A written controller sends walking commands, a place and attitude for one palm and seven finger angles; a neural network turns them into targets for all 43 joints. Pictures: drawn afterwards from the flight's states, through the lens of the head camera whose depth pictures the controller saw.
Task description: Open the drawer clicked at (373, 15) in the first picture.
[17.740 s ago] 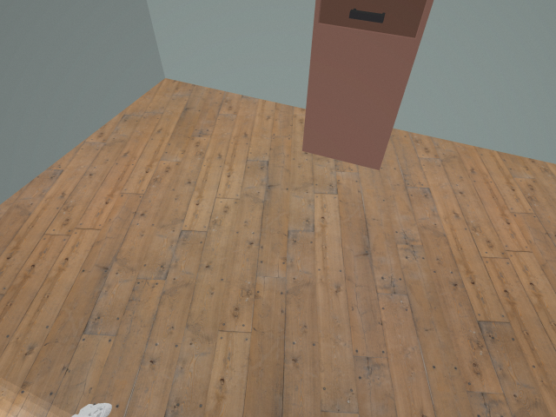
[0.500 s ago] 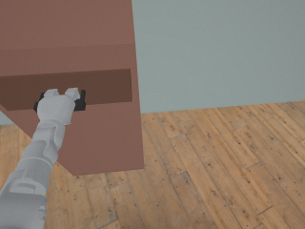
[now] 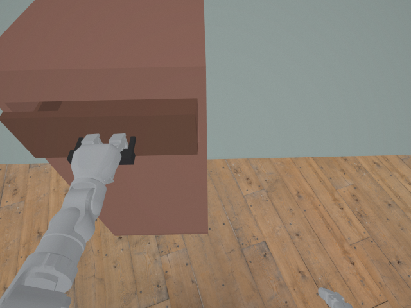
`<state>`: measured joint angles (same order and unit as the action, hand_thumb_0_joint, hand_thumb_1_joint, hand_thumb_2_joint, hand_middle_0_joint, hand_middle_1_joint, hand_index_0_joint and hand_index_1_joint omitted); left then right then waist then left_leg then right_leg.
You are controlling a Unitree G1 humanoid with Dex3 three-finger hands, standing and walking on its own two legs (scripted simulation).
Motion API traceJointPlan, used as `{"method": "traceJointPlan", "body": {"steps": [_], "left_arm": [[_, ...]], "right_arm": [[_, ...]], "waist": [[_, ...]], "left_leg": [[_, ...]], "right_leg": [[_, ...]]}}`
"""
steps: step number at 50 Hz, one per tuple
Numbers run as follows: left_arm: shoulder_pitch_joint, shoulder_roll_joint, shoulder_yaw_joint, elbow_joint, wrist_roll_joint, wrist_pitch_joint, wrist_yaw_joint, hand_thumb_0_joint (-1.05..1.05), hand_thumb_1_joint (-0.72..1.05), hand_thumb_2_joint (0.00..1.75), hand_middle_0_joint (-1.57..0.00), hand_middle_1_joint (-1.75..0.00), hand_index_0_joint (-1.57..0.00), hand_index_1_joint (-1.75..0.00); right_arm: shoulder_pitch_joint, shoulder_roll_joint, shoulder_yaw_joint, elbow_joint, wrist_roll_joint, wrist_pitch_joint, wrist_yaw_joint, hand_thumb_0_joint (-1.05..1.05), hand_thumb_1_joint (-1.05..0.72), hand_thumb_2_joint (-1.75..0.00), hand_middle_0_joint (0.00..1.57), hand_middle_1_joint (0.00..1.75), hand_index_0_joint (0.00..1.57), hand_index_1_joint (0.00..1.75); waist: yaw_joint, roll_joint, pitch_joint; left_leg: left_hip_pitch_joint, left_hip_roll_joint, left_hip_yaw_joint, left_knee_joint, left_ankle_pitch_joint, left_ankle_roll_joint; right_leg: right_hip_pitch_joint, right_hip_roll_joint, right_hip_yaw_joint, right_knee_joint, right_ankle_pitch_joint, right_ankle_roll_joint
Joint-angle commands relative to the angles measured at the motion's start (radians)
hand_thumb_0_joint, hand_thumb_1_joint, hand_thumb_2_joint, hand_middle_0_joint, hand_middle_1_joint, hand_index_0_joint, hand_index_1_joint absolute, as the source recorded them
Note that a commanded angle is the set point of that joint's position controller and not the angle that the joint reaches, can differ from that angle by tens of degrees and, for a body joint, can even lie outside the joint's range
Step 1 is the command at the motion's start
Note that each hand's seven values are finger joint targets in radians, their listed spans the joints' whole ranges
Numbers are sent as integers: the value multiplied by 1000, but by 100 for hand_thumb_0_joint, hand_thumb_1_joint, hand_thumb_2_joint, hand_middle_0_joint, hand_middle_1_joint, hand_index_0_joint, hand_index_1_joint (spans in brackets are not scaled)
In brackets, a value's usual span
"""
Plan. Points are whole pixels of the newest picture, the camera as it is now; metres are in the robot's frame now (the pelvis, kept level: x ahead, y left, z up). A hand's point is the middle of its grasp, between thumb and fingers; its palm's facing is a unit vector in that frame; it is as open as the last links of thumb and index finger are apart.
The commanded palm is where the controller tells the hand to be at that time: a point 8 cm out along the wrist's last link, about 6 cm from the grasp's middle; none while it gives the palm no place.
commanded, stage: pull the drawer open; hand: left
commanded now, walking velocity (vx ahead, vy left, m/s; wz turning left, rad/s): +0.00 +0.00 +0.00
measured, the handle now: (104, 149) +0.43 +0.25 +0.04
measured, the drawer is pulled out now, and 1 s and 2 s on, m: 0.04 0.21 0.30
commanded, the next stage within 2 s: open the thumb to release the handle in 1.76 s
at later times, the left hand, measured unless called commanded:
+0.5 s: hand (102, 194) +0.33 +0.23 +0.01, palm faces +0.00 -0.08 -1.00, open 5.8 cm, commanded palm +0.28 +0.25 +0.08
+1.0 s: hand (87, 255) +0.21 +0.22 +0.02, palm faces -0.01 -0.11 -0.99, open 5.9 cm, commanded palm +0.17 +0.23 +0.08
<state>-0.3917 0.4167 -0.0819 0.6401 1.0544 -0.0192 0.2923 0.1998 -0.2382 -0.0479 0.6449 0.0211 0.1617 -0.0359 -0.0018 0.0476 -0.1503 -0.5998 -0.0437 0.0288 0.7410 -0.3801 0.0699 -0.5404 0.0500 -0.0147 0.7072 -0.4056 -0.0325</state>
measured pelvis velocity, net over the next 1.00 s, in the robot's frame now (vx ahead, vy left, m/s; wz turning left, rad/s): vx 0.00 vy -0.01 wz -0.02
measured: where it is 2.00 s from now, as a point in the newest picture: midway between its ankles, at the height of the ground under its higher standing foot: outside the picture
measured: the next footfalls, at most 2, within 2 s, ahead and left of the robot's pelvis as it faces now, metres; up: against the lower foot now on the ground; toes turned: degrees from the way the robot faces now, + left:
none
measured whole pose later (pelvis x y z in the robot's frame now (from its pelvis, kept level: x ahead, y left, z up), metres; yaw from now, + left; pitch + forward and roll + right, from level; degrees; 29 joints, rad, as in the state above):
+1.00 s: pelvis +0.00 -0.01 +0.00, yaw -1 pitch +8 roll +0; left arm 0.37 0.37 -0.06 -0.05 1.02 0.01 0.31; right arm 0.07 -0.20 0.00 0.58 -0.01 0.09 0.01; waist 0.08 0.05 -0.13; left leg -0.47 -0.04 0.06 0.72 -0.39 0.06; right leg -0.43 0.06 0.01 0.72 -0.42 -0.04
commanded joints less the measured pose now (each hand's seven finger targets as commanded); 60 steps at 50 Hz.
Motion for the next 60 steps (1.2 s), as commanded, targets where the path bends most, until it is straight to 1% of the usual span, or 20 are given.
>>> {"method": "traceJointPlan", "body": {"steps": [1, 3, 6, 10, 14, 16, 18, 20, 23, 24, 27, 30, 35, 38, 41, 44, 47, 50, 59, 60], "left_arm": [[-395, 281, 148, -134, -18, -14, 21, 0, 90, 90, -40, -135, -40, -135], [-419, 284, 147, -128, -16, -34, 21, 0, 90, 90, -40, -135, -40, -135], [-436, 291, 152, -101, -3, -57, 32, 0, 90, 90, -40, -135, -40, -135], [-235, 264, 173, -143, -27, -69, 44, 0, 90, 90, -40, -135, -40, -135], [-68, 275, 205, -200, -53, -56, 47, 0, 90, 90, -40, -135, -40, -135], [-57, 259, 189, -280, -55, -50, 53, 0, 90, 90, -40, -135, -40, -135], [39, 285, 226, -322, -60, -35, 62, 0, 90, 90, -40, -135, -40, -135], [138, 245, 208, -400, -70, -20, 69, 0, 90, 90, -40, -135, -40, -135], [240, 238, 218, -481, -84, 6, 76, 0, 90, 90, -40, -135, -40, -135], [282, 252, 236, -529, -80, 11, 79, 0, 90, 90, -40, -135, -40, -135], [336, 211, 205, -594, -79, 37, 86, 0, 90, 90, -40, -135, -40, -135], [435, 184, 197, -657, -80, 52, 93, 0, 90, 90, -40, -135, -40, -135], [461, 158, 174, -725, -63, 69, 93, 0, 90, 90, -40, -135, -40, -135], [485, 138, 154, -788, -51, 71, 89, 0, 90, 90, -40, -135, -40, -135], [556, 103, 124, -835, -48, 68, 81, 0, 90, 90, -40, -135, -40, -135], [641, 144, 175, -886, -46, 51, 77, 0, 90, 90, -40, -135, -40, -135], [712, 123, 164, -917, -50, 36, 74, 0, 90, 90, -40, -135, -40, -135], [835, 140, 206, -934, -59, 18, 83, 0, 90, 90, -40, -135, -40, -135], [1048, 208, 321, -1008, -72, -31, 141, 0, 90, 90, -40, -135, -40, -135], [1064, 183, 300, -998, -73, -32, 148, 0, 90, 90, -40, -135, -40, -135]], "right_arm": [[51, -147, -46, -86, -2, -18, -24, 0, -90, -90, 20, 30, 20, 30], [54, -148, -45, -90, -5, -18, -26, 0, -90, -90, 20, 30, 20, 30], [60, -142, -45, -87, -3, -18, -26, 0, -90, -90, 20, 30, 20, 30], [46, -140, -52, -116, -2, -24, -14, 0, -90, -90, 20, 30, 20, 30], [16, -143, -47, -138, 7, -29, -9, 0, -90, -90, 20, 30, 20, 30], [4, -144, -51, -142, 7, -36, -8, 0, -90, -90, 20, 30, 20, 30], [-7, -147, -52, -143, 5, -41, -6, 0, -90, -90, 20, 30, 20, 30], [-21, -140, -53, -151, 4, -50, 0, 0, -90, -90, 20, 30, 20, 30], [-52, -144, -50, -154, 1, -60, 5, 0, -90, -90, 20, 30, 20, 30], [-67, -140, -47, -161, 2, -63, 8, 0, -90, -90, 20, 30, 20, 30], [-87, -137, -44, -163, -3, -75, 10, 0, -90, -90, 20, 30, 20, 30], [-112, -128, -39, -172, -8, -85, 17, 0, -90, -90, 20, 30, 20, 30], [-146, -118, -26, -179, -15, -92, 20, 0, -90, -90, 20, 30, 20, 30], [-171, -111, -20, -186, -21, -95, 24, 0, -90, -90, 20, 30, 20, 30], [-196, -100, -10, -197, -25, -100, 31, 0, -90, -90, 20, 30, 20, 30], [-218, -94, -1, -205, -32, -103, 31, 0, -90, -90, 20, 30, 20, 30], [-222, -91, 4, -208, -37, -105, 37, 0, -90, -90, 20, 30, 20, 30], [-231, -86, 10, -215, -39, -109, 40, 0, -90, -90, 20, 30, 20, 30], [-250, -97, 14, -223, -49, -103, 46, 0, -90, -90, 20, 30, 20, 30], [-241, -93, 8, -221, -47, -101, 45, 0, -90, -90, 20, 30, 20, 30]], "waist": [[-24, -31, -308], [-23, 9, -312], [-22, 8, -307], [19, 10, -341], [36, -54, -307], [28, -34, -298], [43, -9, -298], [50, 8, -299], [49, -4, -263], [62, 10, -279], [51, 6, -239], [59, 18, -221], [59, 15, -177], [65, 35, -194], [72, 8, -182], [97, -3, -196], [89, -4, -141], [105, -4, -123], [132, 11, -140], [119, 8, -107]], "left_leg": [[269, 27, -37, -39, 493, -24], [263, 23, -37, -38, 488, -25], [240, 19, -34, -34, 440, -24], [241, 21, -28, -40, 469, -23], [177, 18, -17, -64, 421, -18], [196, 20, -16, -71, 416, -18], [208, 25, -17, -80, 439, -21], [238, 31, -21, -80, 496, -23], [247, 39, -25, -88, 510, -26], [265, 39, -26, -90, 517, -28], [280, 44, -32, -92, 504, -33], [308, 49, -40, -89, 522, -37], [319, 50, -50, -92, 483, -44], [359, 53, -58, -83, 529, -50], [370, 52, -60, -78, 529, -52], [367, 45, -52, -76, 540, -49], [340, 40, -51, -73, 509, -48], [316, 32, -46, -69, 483, -43], [263, 11, -35, -36, 410, -42], [247, 13, -32, -32, 388, -38]], "right_leg": [[82, 6, 19, -56, 436, -12], [80, 5, 23, -54, 431, -16], [60, 6, 25, -50, 401, -15], [115, 11, 29, -49, 426, -21], [176, 8, 42, -63, 453, -13], [167, 8, 45, -69, 444, -12], [188, 8, 45, -70, 443, -19], [188, 8, 42, -65, 475, -17], [187, 6, 40, -71, 475, -16], [187, 6, 43, -68, 471, -13], [159, 7, 31, -67, 430, -13], [143, 6, 26, -66, 413, -13], [112, 5, 16, -63, 355, -15], [107, 4, 20, -60, 364, -18], [97, 4, 20, -58, 366, -14], [138, 1, 45, -57, 415, -17], [125, 1, 49, -58, 415, -18], [142, 0, 65, -57, 440, -21], [149, -13, 117, -39, 515, -22], [133, -11, 108, -37, 499, -21]]}}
